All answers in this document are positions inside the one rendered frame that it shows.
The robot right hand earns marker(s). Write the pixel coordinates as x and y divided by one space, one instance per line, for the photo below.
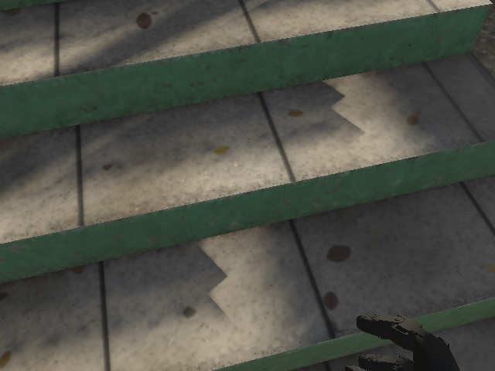
429 353

